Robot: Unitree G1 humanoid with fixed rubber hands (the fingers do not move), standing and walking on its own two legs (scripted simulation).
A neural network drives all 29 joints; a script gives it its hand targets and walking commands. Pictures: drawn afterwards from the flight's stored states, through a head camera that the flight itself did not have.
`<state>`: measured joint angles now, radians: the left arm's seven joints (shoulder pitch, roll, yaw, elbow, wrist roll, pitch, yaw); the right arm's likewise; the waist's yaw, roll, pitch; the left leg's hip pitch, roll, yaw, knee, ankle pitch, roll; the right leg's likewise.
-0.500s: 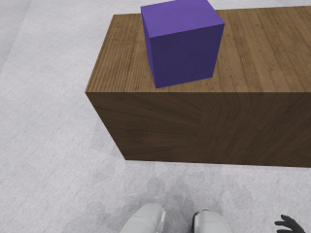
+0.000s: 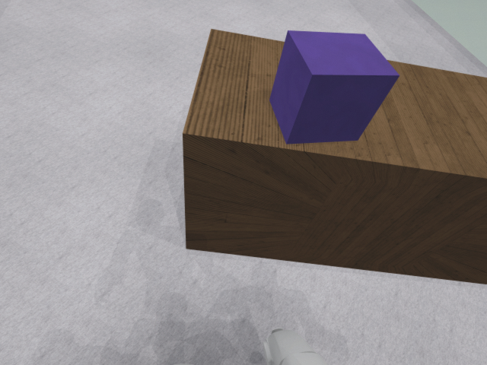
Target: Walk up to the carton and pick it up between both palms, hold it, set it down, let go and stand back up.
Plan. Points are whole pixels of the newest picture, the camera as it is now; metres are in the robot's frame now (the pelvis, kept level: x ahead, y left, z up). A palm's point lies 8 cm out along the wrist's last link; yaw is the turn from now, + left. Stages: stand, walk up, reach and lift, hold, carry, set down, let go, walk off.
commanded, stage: walk up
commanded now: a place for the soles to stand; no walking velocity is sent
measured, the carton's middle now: (325, 89) +0.72 -0.18 +0.03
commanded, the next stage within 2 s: none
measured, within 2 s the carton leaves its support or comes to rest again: neither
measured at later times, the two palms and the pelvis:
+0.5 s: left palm (131, 326) +0.18 +0.20 -0.11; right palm out of the picture -0.02 -0.45 -0.14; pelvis +0.00 -0.11 -0.04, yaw -7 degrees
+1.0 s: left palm out of the picture +0.10 +0.22 -0.11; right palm out of the picture -0.06 -0.43 -0.13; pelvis -0.02 -0.10 -0.02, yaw -3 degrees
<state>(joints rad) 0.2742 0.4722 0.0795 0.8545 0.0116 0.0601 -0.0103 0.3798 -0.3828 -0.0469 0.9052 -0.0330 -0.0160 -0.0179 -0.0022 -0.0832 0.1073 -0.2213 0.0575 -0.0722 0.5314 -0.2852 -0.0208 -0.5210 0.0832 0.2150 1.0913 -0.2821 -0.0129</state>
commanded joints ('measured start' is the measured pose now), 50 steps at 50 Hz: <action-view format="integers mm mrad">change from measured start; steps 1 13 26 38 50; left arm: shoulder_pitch -31 -61 -135 -101 -151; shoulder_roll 146 117 221 176 95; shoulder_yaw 28 38 78 47 8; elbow -86 -91 -97 -41 -41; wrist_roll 26 32 7 -4 -17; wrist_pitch -17 -16 -59 -107 -54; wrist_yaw -5 -49 -1 33 17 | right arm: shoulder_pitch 109 71 70 56 101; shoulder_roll -255 -351 -285 -232 -245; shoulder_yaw -89 -108 -67 -62 -66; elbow -70 -123 -44 8 47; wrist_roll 5 21 37 19 -14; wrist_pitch -52 -71 14 46 14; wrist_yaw -42 -58 -29 12 18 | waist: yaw -59 -36 7 6 -20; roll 189 228 -107 -1 248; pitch -206 94 -5 -32 -62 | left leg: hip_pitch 442 60 -298 -277 13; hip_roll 176 316 -23 -108 58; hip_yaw -167 -155 -68 -111 -276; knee -96 -111 595 462 -244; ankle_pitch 323 570 -207 -103 -325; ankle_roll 60 248 59 16 122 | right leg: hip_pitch -178 -18 158 259 24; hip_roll -26 -93 -334 -310 -179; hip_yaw -16 -82 342 109 -113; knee -73 -169 -912 -865 -396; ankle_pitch -51 -138 -609 -389 -320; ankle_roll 35 -3 -55 -75 -39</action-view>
